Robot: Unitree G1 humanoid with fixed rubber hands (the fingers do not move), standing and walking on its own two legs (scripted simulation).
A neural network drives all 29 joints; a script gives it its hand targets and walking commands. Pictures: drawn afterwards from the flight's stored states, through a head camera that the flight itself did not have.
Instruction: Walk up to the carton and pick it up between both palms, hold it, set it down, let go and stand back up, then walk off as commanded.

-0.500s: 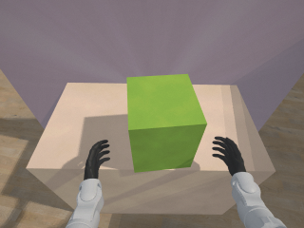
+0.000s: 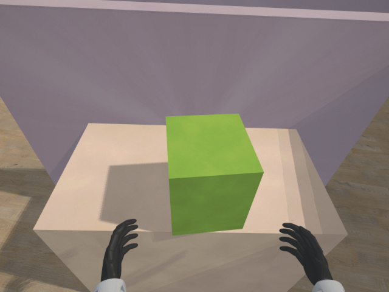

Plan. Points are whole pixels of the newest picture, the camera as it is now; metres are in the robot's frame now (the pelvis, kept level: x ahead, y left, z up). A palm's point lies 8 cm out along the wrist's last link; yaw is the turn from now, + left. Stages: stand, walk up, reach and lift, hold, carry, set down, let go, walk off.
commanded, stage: set down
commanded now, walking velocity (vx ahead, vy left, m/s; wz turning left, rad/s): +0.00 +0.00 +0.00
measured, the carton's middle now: (205, 174) +0.44 -0.02 -0.02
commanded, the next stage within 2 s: let go in 1.78 s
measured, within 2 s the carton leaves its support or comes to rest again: neither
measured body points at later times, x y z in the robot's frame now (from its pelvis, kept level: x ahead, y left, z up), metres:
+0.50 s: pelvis +0.00 +0.01 +0.00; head -0.02 +0.01 +0.45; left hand +0.20 +0.18 -0.03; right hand +0.19 -0.23 -0.03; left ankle -0.02 +0.15 -0.75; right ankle +0.01 -0.12 -0.75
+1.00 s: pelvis +0.01 +0.01 +0.00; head +0.00 +0.02 +0.45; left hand +0.18 +0.22 -0.05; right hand +0.19 -0.22 -0.05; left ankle -0.02 +0.15 -0.75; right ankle +0.01 -0.12 -0.75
